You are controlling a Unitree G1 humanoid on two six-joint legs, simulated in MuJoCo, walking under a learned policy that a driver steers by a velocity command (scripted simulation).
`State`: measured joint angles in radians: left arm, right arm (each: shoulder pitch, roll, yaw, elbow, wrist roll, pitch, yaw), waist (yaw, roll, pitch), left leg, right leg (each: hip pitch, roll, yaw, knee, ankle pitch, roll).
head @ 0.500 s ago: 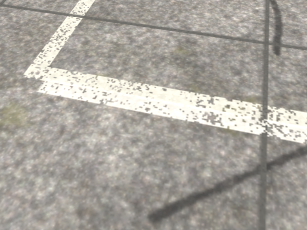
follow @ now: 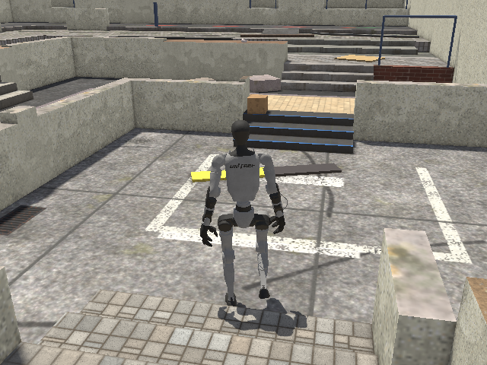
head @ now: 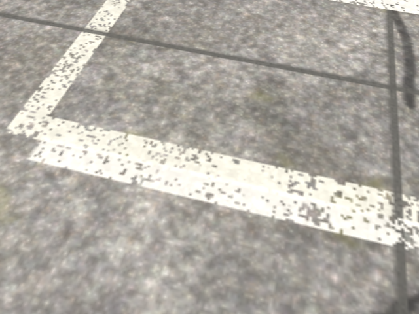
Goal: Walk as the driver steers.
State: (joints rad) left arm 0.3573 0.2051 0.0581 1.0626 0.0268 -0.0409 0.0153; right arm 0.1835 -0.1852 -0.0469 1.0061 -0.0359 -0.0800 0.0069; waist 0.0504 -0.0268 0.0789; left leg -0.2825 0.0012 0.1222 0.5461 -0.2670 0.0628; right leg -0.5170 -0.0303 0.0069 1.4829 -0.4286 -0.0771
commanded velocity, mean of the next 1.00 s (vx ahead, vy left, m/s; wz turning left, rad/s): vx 0.50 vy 0.00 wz -0.53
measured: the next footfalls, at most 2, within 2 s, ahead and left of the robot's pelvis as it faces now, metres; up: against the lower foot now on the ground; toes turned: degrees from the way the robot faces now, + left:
right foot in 0.30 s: +0.31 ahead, -0.11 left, +0.00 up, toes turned -15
left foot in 0.86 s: +0.66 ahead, -0.07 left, +0.00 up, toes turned -32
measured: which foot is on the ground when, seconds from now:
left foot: down 0.00-0.32, up 0.34-0.84, down 0.86-1.00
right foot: up 0.00-0.28, down 0.30-0.88, up 0.90-1.00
